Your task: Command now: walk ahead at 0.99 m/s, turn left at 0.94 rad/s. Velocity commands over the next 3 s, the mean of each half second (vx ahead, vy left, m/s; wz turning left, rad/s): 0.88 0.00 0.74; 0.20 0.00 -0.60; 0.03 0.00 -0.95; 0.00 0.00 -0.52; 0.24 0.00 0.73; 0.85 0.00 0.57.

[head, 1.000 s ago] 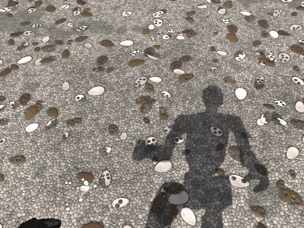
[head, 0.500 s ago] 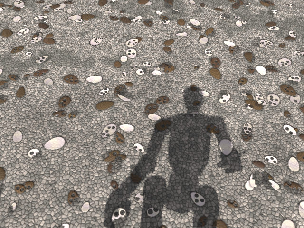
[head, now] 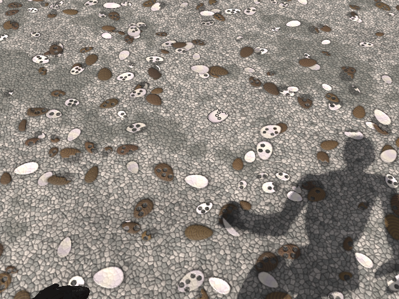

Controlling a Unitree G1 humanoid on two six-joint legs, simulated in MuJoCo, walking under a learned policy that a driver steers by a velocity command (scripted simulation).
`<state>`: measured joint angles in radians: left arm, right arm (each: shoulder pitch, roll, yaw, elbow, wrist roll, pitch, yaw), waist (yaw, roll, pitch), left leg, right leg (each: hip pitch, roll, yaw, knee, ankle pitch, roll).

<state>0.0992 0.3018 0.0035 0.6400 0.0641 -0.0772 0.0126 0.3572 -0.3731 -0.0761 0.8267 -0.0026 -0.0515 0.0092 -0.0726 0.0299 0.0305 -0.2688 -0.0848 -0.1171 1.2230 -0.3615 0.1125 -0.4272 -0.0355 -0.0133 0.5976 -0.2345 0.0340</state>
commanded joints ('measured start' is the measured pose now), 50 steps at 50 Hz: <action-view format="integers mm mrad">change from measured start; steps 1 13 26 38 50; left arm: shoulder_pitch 254 330 303 482 114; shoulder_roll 108 168 84 172 184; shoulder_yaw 53 59 65 126 128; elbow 41 176 126 76 -131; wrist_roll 1 -33 -119 -72 -81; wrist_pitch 1 -54 4 6 99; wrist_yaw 7 0 22 -61 27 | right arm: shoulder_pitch -146 -415 -205 -304 -244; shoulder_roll -34 30 12 -43 25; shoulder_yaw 7 67 19 3 19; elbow -128 -274 -90 -139 -184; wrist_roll -31 -25 8 6 -2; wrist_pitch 5 47 -69 21 39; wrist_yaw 29 98 14 -90 -44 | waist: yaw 149 41 125 291 65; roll -81 -104 -77 -19 -77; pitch -92 69 -12 -185 -183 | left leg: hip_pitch -497 -254 8 8 -254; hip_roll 140 47 307 135 6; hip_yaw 34 325 -48 237 -38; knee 115 -412 -948 -169 -323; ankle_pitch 88 324 887 778 37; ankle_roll -12 55 145 -125 -205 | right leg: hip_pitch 489 392 -82 369 174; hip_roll -291 -170 -106 69 -22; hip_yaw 365 -271 139 10 479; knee -334 -357 614 -131 -264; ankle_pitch -157 1113 -128 403 256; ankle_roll -130 -24 4 -152 -246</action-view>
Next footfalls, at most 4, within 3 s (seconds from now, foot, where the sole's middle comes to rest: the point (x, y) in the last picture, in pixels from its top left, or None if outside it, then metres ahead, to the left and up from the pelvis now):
0.36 left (175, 291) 0.48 0.09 -0.76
0.76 right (179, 201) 0.82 0.06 -0.76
1.22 left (128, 196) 0.85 0.25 -0.76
1.70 right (191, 230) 0.69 0.02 -0.76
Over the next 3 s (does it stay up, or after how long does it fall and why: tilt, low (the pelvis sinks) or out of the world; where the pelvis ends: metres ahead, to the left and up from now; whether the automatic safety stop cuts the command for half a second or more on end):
stays up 1.16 0.02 0.01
